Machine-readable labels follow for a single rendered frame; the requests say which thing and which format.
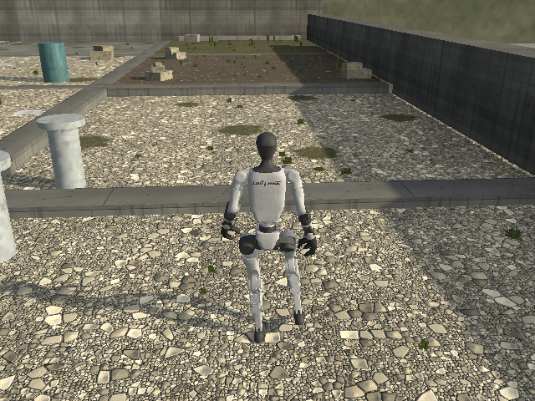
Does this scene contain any right robot forearm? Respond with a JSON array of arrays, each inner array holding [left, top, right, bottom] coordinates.
[[298, 202, 315, 240]]

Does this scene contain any robot right hand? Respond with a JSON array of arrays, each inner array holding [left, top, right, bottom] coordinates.
[[298, 237, 317, 256]]

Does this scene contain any humanoid robot torso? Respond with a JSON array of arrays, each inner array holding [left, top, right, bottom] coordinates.
[[247, 165, 287, 251]]

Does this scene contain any robot left upper arm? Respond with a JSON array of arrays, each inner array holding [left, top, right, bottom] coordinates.
[[227, 169, 250, 214]]

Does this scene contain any robot left hand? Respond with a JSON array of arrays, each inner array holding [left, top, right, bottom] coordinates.
[[221, 226, 240, 240]]

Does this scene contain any left robot forearm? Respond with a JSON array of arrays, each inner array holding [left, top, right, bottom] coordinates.
[[222, 201, 236, 229]]

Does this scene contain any robot right upper arm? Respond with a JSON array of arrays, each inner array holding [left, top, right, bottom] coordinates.
[[284, 168, 307, 216]]

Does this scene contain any robot right foot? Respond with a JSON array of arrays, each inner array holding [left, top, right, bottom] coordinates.
[[293, 310, 305, 325]]

